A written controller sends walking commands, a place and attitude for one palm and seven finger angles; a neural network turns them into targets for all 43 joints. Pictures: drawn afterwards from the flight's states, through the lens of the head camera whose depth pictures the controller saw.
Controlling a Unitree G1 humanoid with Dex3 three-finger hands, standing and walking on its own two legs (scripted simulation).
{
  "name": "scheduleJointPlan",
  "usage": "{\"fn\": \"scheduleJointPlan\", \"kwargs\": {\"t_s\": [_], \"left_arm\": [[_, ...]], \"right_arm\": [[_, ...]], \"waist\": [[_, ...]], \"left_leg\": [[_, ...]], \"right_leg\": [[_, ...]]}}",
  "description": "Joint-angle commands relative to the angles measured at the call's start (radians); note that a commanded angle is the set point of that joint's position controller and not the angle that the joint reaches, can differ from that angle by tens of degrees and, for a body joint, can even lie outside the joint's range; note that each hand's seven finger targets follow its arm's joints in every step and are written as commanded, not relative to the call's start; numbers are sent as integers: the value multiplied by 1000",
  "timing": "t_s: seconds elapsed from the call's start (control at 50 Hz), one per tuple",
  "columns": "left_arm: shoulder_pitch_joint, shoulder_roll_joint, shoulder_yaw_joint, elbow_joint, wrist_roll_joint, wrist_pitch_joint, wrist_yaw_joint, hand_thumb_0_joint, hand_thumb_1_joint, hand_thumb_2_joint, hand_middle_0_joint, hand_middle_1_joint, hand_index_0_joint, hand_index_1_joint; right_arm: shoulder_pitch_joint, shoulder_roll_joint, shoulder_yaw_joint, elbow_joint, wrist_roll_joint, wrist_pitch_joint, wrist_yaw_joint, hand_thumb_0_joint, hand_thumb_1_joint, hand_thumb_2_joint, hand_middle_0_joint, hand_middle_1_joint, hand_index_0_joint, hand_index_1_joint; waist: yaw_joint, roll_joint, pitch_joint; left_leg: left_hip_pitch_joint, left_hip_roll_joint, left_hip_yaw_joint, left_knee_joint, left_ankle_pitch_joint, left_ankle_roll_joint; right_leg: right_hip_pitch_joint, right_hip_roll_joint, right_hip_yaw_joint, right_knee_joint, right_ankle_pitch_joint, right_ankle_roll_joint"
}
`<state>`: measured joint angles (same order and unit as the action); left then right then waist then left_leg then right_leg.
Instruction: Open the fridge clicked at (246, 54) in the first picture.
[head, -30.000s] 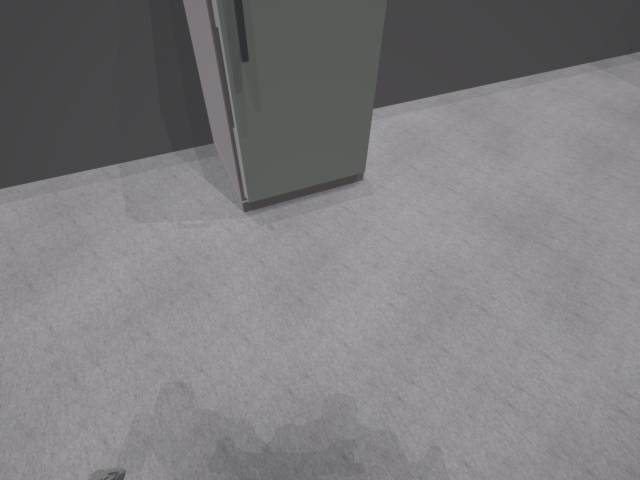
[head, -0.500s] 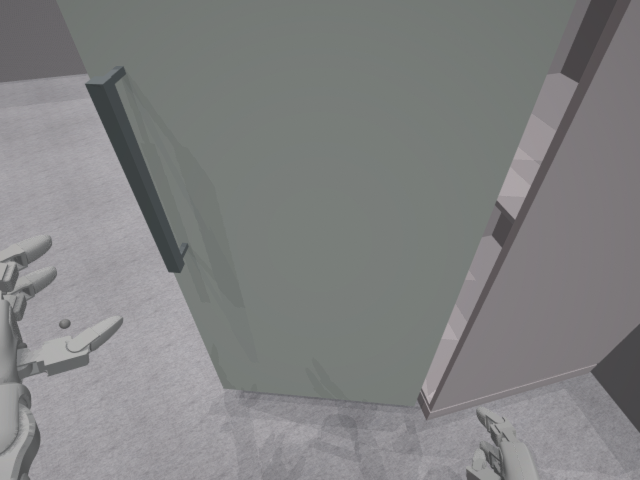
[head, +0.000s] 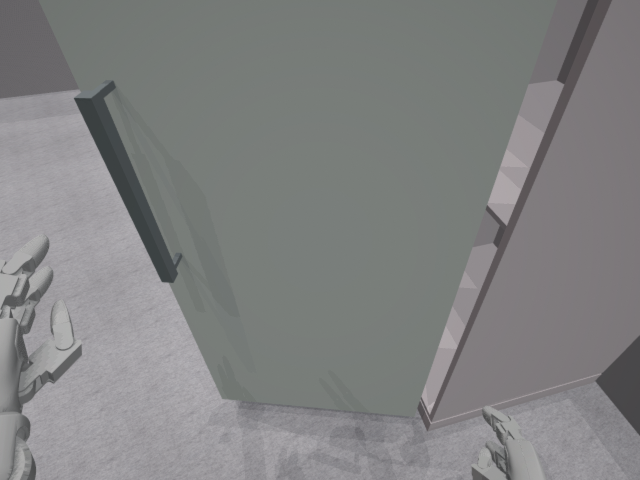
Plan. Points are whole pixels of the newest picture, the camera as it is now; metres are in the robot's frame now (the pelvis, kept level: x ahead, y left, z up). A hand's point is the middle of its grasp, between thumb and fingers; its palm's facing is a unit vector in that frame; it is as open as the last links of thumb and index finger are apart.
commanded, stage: draw the hand back to the body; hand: left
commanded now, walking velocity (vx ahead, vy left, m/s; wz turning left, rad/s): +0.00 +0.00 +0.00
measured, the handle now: (142, 196) +0.46 +0.35 +0.12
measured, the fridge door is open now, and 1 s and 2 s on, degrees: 70 70 70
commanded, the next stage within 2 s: step back with the hand held close in 0.16 s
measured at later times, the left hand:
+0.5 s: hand (64, 359) +0.17 +0.28 +0.14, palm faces +0.40 -0.80 -0.45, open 7.4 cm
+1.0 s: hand out of the picture +0.09 +0.31 +0.15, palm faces +0.48 -0.76 -0.42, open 7.4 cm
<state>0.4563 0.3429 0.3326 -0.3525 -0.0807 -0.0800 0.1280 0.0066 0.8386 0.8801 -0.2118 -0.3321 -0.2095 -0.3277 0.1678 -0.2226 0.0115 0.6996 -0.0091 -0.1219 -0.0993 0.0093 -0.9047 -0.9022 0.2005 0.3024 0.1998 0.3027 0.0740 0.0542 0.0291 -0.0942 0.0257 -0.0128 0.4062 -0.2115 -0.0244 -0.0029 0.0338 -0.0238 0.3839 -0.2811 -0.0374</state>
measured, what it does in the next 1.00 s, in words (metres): shifts its weight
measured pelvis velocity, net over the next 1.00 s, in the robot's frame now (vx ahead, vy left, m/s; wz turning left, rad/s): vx -0.10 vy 0.04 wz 0.03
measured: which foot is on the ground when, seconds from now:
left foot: down 0.00-1.00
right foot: down 0.00-1.00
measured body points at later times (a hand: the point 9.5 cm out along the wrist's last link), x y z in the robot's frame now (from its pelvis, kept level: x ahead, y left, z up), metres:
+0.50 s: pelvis -0.02 +0.02 +0.00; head -0.02 +0.00 +0.44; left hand +0.14 +0.32 +0.17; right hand +0.17 -0.22 -0.09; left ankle +0.01 +0.14 -0.74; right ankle -0.04 -0.09 -0.74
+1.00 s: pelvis -0.10 +0.04 -0.02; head -0.09 +0.06 +0.43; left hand +0.06 +0.35 +0.17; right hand +0.09 -0.18 -0.09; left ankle +0.01 +0.14 -0.74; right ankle -0.04 -0.09 -0.74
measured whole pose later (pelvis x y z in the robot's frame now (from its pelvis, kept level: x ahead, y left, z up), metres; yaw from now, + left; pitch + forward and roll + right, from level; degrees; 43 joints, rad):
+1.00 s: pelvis -0.10 +0.04 -0.02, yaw +2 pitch -2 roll -2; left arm 0.50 0.39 0.39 -0.49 -0.03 -0.20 0.17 0.01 0.89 0.90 -0.21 -0.30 -0.21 -0.30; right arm 0.20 -0.21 0.02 0.60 0.00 -0.07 -0.11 0.01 -0.90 -0.90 0.20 0.30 0.20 0.30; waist 0.04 0.02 0.04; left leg -0.42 0.00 -0.03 0.58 -0.17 0.03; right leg -0.31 0.01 -0.05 0.53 -0.20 0.01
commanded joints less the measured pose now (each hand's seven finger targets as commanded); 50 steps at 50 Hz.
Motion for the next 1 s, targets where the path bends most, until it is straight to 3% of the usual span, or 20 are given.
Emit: {"fn": "scheduleJointPlan", "kwargs": {"t_s": [0.0,0.04,0.08,0.24,0.26,0.28,0.3,0.32,0.38,0.46,0.5,0.58,0.62,0.68,0.74,0.78,0.82,0.88,0.92,0.98], "left_arm": [[-90,186,113,-208,2,-63,14,0,900,900,-200,-300,-200,-300],[-109,187,109,-229,3,-65,15,0,900,900,-200,-300,-200,-300],[-106,197,120,-209,3,-64,17,0,900,900,-200,-300,-200,-300],[-98,187,118,-212,-2,-76,15,0,900,900,-200,-300,-200,-300],[-149,181,95,-259,4,-84,15,0,900,900,-200,-300,-200,-300],[-321,363,248,-313,7,-123,30,0,900,900,-200,-300,-200,-300],[-122,230,154,-164,13,-109,12,0,900,900,-200,-300,-200,-300],[-42,193,123,-145,20,-97,2,0,900,900,-200,-300,-200,-300],[22,213,138,-247,21,-99,5,0,900,900,-200,-300,-200,-300],[48,257,174,-324,19,-90,24,0,900,900,-200,-300,-200,-300],[58,270,192,-311,16,-86,30,0,900,900,-200,-300,-200,-300],[20,271,186,-318,15,-95,40,0,900,900,-200,-300,-200,-300],[29,252,177,-293,18,-102,43,0,900,900,-200,-300,-200,-300],[3,243,176,-291,33,-121,46,0,900,900,-200,-300,-200,-300],[-5,222,166,-278,47,-140,47,0,900,900,-200,-300,-200,-300],[-18,240,184,-294,57,-154,49,0,900,900,-200,-300,-200,-300],[-21,228,172,-307,59,-164,49,0,900,900,-200,-300,-200,-300],[-41,260,197,-355,59,-177,58,0,900,900,-200,-300,-200,-300],[-34,244,182,-364,55,-181,62,0,900,900,-200,-300,-200,-300],[-28,256,207,-368,58,-193,67,0,900,900,-200,-300,-200,-300]], "right_arm": [[-140,-103,-36,-157,-1,-60,-11,0,-900,-900,200,300,200,300],[-141,-102,-35,-158,0,-62,-11,0,-900,-900,200,300,200,300],[-143,-104,-37,-153,0,-64,-14,0,-900,-900,200,300,200,300],[-144,-100,-37,-153,2,-68,-15,0,-900,-900,200,300,200,300],[-147,-99,-35,-157,1,-74,-14,0,-900,-900,200,300,200,300],[-147,-102,-15,-194,18,-54,-2,0,-900,-900,200,300,200,300],[-132,-100,-23,-156,6,-36,-6,0,-900,-900,200,300,200,300],[-119,-101,-30,-182,10,-19,3,0,-900,-900,200,300,200,300],[-100,-104,-38,-220,15,12,0,0,-900,-900,200,300,200,300],[-100,-113,-41,-257,20,46,-14,0,-900,-900,200,300,200,300],[-102,-114,-41,-266,20,55,-22,0,-900,-900,200,300,200,300],[-105,-130,-44,-278,18,59,-29,0,-900,-900,200,300,200,300],[-100,-131,-42,-279,20,55,-30,0,-900,-900,200,300,200,300],[-106,-144,-47,-279,17,44,-30,0,-900,-900,200,300,200,300],[-97,-146,-47,-280,19,33,-26,0,-900,-900,200,300,200,300],[-93,-151,-53,-278,16,23,-25,0,-900,-900,200,300,200,300],[-89,-140,-51,-277,14,15,-22,0,-900,-900,200,300,200,300],[-75,-136,-53,-264,6,2,-21,0,-900,-900,200,300,200,300],[-75,-128,-47,-260,6,-7,-21,0,-900,-900,200,300,200,300],[-75,-136,-51,-256,1,-22,-26,0,-900,-900,200,300,200,300]], "waist": [[-6,-35,-54],[-6,8,-61],[-6,-25,-36],[-5,-16,-38],[-10,13,-51],[-36,60,37],[-45,-72,41],[-41,-120,-10],[-44,-33,-159],[-46,25,-196],[-43,-2,-185],[-42,42,-141],[-43,34,-127],[-40,63,-106],[-44,52,-79],[-43,55,-84],[-47,33,-79],[-52,3,-96],[-55,22,-94],[-52,74,-103]], "left_leg": [[48,-27,50,-18,210,59],[51,-28,51,-18,206,56],[44,-28,48,-18,186,57],[46,-27,48,-26,164,55],[54,-30,47,-25,167,55],[-25,-17,19,20,125,59],[-54,-4,-9,76,173,61],[-48,-1,-1,114,199,62],[-42,8,6,125,295,57],[-44,28,-13,107,400,53],[-62,37,-33,86,398,53],[-138,48,-71,11,208,58],[-193,58,-90,-36,78,64],[-338,72,-124,-105,-172,85],[-454,82,-148,-136,-341,101],[-495,79,-149,-127,-376,107],[-487,68,-132,-88,-375,100],[-434,44,-111,-23,-322,84],[-401,44,-111,-9,-305,78],[-466,69,-149,-63,-370,88]], "right_leg": [[-79,-32,17,-76,298,46],[-79,-32,16,-75,282,44],[-93,-30,18,-88,260,45],[-96,-29,14,-91,214,44],[-95,-30,15,-89,217,43],[-188,-78,75,-128,260,42],[-236,-112,56,-112,316,37],[-239,-134,74,-93,380,44],[-174,-155,55,-8,464,37],[-185,-123,36,34,416,37],[-191,-105,30,40,363,39],[-203,-71,27,35,177,39],[-186,-52,25,50,113,42],[-114,-36,32,80,42,44],[-75,-26,41,108,-10,48],[-52,-25,50,113,-13,46],[-94,-42,67,89,-50,37],[-160,-76,96,45,-75,18],[-208,-81,92,47,-80,16],[-147,-44,67,106,-72,30]]}}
